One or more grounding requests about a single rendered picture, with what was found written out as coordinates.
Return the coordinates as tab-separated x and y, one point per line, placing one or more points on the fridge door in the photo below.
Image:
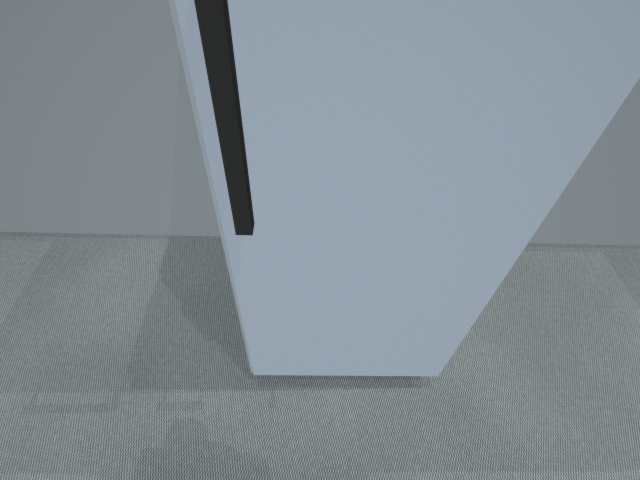
401	155

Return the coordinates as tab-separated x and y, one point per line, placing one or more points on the handle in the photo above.
215	31

